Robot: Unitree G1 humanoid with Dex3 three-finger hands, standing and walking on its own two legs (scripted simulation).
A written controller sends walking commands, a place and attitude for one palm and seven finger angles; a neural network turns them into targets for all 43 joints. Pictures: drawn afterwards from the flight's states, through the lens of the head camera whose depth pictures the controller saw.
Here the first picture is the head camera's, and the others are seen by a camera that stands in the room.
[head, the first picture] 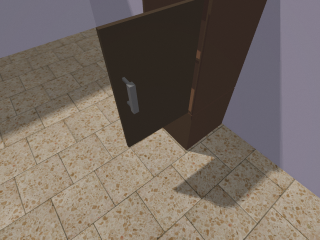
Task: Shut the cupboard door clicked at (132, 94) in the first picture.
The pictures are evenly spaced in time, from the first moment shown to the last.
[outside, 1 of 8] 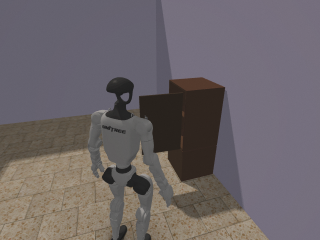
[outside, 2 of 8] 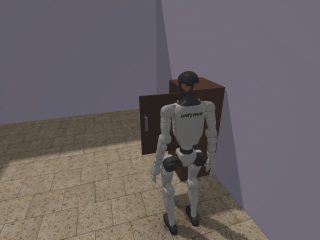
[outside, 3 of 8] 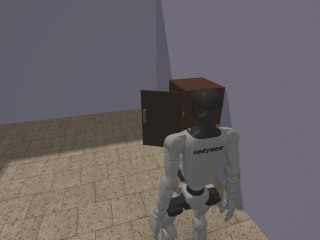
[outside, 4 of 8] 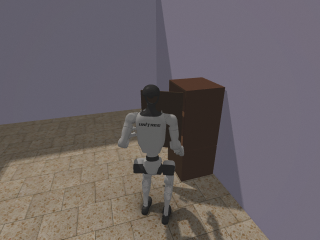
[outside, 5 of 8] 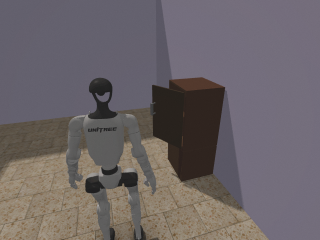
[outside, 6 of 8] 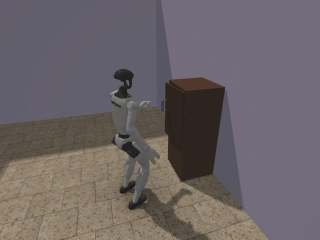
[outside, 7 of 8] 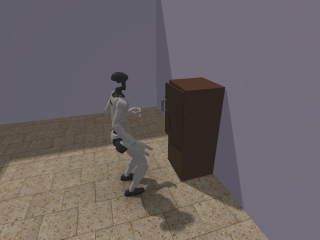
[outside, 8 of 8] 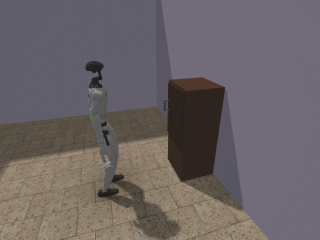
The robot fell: no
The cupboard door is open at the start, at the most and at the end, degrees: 88 88 0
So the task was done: yes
